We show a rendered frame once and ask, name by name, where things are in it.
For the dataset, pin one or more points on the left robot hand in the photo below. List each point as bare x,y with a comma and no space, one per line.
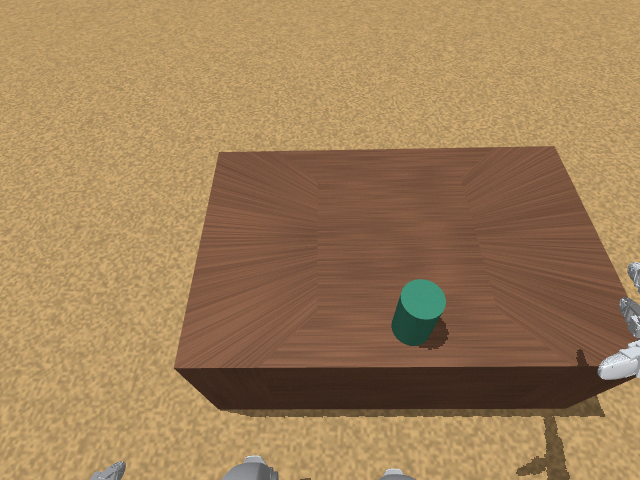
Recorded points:
114,472

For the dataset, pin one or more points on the right robot hand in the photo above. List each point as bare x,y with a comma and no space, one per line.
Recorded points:
626,362

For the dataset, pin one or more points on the can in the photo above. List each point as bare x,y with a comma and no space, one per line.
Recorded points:
419,308

